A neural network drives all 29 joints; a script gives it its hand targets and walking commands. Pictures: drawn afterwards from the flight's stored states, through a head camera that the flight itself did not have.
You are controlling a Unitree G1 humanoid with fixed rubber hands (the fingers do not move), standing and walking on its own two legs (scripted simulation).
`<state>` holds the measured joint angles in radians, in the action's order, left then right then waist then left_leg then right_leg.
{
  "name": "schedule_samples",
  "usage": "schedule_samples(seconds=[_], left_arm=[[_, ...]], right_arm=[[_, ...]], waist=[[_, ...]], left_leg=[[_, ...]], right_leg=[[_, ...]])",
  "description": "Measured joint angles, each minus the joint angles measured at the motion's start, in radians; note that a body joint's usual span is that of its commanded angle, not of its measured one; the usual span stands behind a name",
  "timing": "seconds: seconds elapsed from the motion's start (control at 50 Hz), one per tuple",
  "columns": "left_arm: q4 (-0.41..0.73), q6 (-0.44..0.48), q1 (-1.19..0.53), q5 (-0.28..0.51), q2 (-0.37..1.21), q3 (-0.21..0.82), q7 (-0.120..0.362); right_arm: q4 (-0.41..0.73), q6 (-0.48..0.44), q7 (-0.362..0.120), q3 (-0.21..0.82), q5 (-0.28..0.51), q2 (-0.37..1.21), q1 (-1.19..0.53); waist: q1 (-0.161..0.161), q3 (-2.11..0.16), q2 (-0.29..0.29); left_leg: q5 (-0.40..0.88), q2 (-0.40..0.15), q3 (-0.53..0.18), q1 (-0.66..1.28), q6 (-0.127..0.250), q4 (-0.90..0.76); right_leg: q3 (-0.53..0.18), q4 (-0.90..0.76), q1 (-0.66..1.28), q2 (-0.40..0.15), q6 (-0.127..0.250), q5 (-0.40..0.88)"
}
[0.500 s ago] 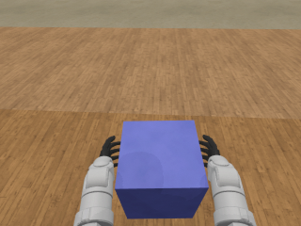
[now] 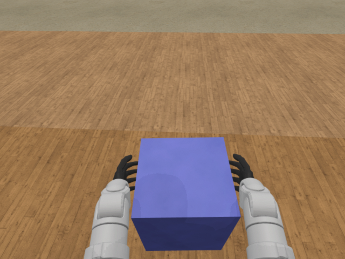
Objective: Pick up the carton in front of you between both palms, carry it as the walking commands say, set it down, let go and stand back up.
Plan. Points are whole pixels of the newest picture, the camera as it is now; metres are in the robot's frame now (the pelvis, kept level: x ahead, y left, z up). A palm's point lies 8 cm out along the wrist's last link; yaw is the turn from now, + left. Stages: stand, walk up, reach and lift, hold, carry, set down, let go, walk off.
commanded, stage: reach and lift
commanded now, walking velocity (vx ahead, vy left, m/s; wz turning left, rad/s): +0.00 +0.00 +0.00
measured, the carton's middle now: (182, 196) +0.30 +0.00 -0.04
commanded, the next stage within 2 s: hold in 0.28 s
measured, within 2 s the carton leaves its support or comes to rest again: neither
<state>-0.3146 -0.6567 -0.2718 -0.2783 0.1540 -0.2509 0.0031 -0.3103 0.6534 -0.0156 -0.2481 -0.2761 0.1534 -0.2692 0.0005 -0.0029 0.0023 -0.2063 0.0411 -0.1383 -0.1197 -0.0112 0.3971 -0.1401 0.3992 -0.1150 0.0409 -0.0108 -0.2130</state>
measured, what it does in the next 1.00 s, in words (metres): stands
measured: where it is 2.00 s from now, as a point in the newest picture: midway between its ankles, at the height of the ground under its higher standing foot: outside the picture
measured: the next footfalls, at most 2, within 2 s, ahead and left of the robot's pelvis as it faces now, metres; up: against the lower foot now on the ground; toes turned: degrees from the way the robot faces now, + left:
right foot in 1.84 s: +0.37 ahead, -0.12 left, +0.00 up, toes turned -10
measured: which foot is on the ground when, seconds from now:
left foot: down 0.00-1.00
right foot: down 0.00-1.00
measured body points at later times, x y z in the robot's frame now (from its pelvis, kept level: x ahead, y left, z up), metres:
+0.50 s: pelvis +0.00 +0.00 +0.00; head -0.05 +0.00 +0.45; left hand +0.30 +0.15 +0.04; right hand +0.30 -0.15 +0.04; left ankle +0.01 +0.13 -0.74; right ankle +0.01 -0.13 -0.74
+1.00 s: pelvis -0.01 +0.00 +0.00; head -0.05 +0.00 +0.45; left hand +0.30 +0.15 +0.04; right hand +0.30 -0.15 +0.04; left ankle +0.01 +0.13 -0.74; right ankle +0.01 -0.13 -0.74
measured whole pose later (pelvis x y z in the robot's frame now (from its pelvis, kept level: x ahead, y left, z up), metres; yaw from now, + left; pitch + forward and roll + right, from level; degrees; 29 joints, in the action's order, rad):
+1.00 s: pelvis -0.01 +0.00 +0.00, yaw +0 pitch -7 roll +0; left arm -0.24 -0.75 -0.29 -0.28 0.16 -0.25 0.01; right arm -0.24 0.75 -0.02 -0.25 -0.28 0.16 -0.29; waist 0.00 0.02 0.00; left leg -0.19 0.04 -0.13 -0.06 -0.01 0.38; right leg -0.13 0.38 -0.06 0.04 -0.01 -0.20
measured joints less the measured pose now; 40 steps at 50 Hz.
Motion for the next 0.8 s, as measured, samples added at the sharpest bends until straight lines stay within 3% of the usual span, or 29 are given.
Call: schedule_samples(seconds=[0.42,0.8], left_arm=[[0.109,-0.077,0.043,0.032,-0.01,0.051,-0.011],[0.062,-0.096,-0.024,0.001,0.006,-0.007,0.007]], right_arm=[[0.109,0.079,0.012,0.052,0.03,-0.009,0.043],[0.061,0.097,-0.003,-0.006,0.001,0.006,-0.025]], waist=[[0.002,-0.002,-0.001],[0.001,0.023,-0.001]], left_leg=[[0.014,-0.004,0.0,0.059,0.0,-0.041],[0.014,-0.003,0.005,0.05,-0.001,-0.01]], right_leg=[[0.004,-0.043,0.061,-0.003,0.002,0.014],[0.007,-0.01,0.051,-0.001,0.001,0.014]])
